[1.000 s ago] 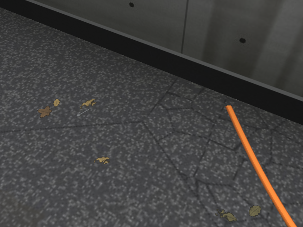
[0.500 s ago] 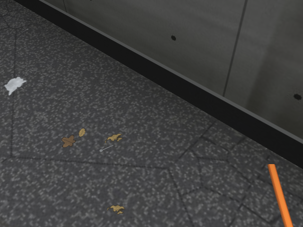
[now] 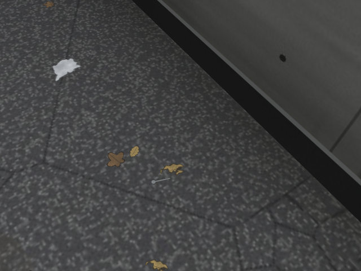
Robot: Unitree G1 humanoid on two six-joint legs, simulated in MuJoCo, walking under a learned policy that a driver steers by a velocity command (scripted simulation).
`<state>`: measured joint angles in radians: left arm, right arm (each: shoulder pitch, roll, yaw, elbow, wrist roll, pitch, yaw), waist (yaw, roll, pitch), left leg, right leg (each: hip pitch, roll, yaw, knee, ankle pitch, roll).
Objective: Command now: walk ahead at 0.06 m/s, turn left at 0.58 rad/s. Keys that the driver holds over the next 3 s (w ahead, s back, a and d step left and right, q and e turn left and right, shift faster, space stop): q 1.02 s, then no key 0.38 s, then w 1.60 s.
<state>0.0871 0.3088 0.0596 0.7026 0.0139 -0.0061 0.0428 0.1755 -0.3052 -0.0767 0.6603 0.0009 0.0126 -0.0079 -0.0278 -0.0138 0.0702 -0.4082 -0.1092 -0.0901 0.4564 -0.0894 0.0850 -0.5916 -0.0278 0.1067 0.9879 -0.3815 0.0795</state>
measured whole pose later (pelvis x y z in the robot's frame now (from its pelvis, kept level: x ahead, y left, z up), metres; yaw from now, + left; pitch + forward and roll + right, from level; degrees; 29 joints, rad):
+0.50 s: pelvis +0.04 -0.05 +0.01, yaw +19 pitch +1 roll +1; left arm 0.16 0.27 0.06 0.69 0.01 0.02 0.04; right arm 0.18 -0.32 -0.09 0.63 0.02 0.08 -0.01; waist 0.01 0.02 0.06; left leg -0.47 0.01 -0.03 0.93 -0.40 -0.10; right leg -0.25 -0.07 -0.07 0.45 -0.23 0.01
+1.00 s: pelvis +0.03 -0.02 +0.00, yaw +36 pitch +2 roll -1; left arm 0.11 0.30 0.08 0.69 0.00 0.00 0.02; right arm 0.16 -0.31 -0.07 0.62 0.01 0.05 -0.02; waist -0.02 -0.01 0.04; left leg -0.31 -0.10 -0.19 0.51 -0.22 0.04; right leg -0.41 0.03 0.09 0.74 -0.37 0.08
